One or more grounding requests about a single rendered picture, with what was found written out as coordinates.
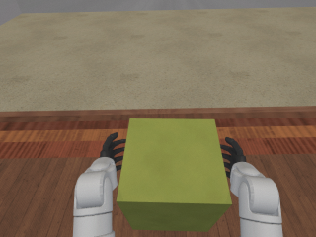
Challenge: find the robot right forearm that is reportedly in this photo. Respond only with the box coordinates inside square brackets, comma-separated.
[230, 162, 283, 237]

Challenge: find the robot left forearm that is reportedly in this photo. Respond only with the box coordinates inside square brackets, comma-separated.
[73, 157, 118, 237]

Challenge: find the robot right hand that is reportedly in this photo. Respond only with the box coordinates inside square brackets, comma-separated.
[220, 137, 247, 179]

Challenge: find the robot left hand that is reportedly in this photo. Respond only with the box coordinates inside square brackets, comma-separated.
[100, 132, 126, 171]

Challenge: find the carton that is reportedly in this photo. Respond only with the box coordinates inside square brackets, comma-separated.
[116, 118, 232, 232]

